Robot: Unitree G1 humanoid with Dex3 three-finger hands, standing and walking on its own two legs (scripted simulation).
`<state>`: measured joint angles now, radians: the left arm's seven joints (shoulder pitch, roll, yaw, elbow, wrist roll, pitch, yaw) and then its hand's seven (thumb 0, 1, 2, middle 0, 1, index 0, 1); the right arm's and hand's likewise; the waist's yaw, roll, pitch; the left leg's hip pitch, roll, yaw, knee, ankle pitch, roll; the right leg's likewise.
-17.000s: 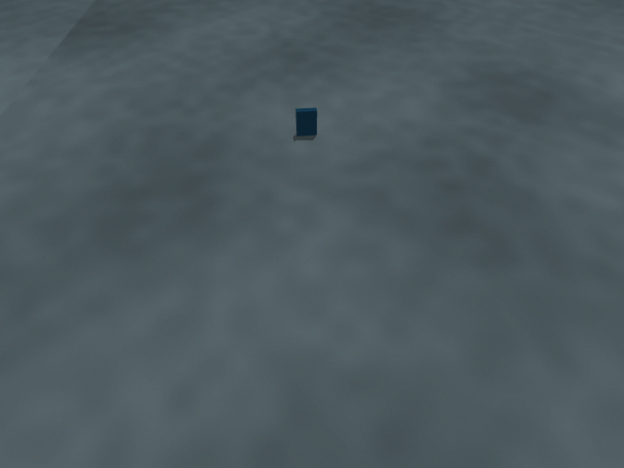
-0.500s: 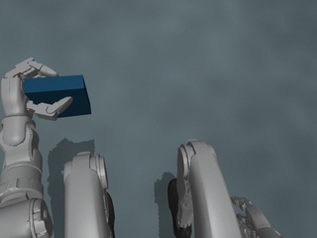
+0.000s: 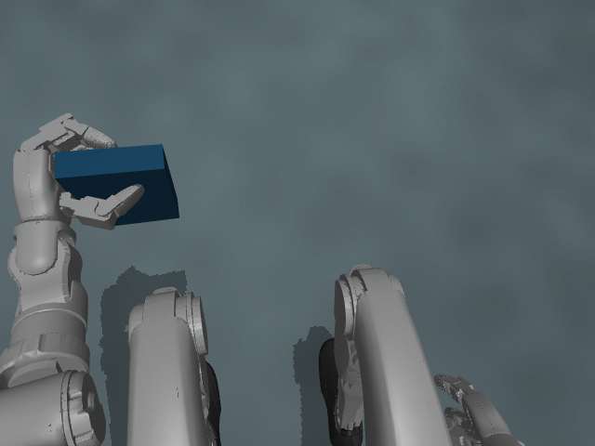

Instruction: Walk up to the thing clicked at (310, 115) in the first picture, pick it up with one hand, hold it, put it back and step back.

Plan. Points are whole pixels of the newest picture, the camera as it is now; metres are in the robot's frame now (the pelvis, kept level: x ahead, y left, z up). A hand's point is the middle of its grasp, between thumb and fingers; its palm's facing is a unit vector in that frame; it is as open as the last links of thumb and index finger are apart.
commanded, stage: lift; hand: left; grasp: from the side
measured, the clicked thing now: (127, 190) +0.46 +0.19 -0.07
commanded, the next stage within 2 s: hold in 1.96 s
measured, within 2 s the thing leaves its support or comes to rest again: neither
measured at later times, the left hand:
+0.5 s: hand (63, 166) +0.43 +0.21 +0.06, palm faces +0.06 -1.00 -0.05, open 8.3 cm
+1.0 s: hand out of the picture +0.40 +0.20 +0.24, palm faces +0.10 -0.99 -0.05, open 8.3 cm
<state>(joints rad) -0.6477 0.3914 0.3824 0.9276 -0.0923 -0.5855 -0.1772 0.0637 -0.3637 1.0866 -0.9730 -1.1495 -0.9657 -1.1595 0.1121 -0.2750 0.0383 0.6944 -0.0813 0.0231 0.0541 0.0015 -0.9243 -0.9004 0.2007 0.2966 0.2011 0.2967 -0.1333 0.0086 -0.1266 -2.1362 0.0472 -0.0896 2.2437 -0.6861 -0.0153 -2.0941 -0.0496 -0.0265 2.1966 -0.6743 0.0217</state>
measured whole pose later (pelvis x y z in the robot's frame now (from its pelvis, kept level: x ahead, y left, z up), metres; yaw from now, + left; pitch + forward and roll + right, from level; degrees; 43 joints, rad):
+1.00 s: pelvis +0.04 +0.00 +0.22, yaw +2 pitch +25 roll -3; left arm -0.21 0.26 0.18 0.37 -0.18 -0.31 -0.09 0.05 -0.29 1.01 -0.93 -1.17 -0.93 -1.17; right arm 0.16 -0.23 0.01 0.64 0.03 -0.05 -0.05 0.01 -0.91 -0.89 0.20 0.30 0.20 0.30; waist -0.04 0.03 -0.17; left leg -1.36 0.07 -0.04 1.53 -0.62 -0.01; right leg -1.32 -0.05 -0.05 1.48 -0.60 0.02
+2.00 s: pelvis +0.08 +0.01 +0.34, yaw +3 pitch +10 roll -2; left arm -0.17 0.22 0.16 0.50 -0.19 -0.35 -0.14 0.05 -0.32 1.04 -0.94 -1.17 -0.95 -1.17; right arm 0.24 -0.22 0.00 0.69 0.01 -0.04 -0.06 0.01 -0.91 -0.89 0.20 0.30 0.20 0.30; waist -0.03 0.01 -0.06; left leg -0.69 0.06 0.01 0.96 -0.45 -0.01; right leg -0.66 -0.04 -0.04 0.91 -0.42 0.03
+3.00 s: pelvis +0.08 +0.00 +0.36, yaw +3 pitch +5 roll -1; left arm -0.11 0.20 0.14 0.47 -0.18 -0.36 -0.14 0.05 -0.30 1.02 -0.93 -1.18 -0.94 -1.18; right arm 0.23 -0.22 0.00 0.70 0.01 -0.04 -0.05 0.01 -0.92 -0.90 0.20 0.30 0.20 0.30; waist -0.02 0.02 -0.01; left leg -0.50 0.06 0.02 0.81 -0.39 -0.02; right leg -0.49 -0.03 -0.04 0.78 -0.37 0.02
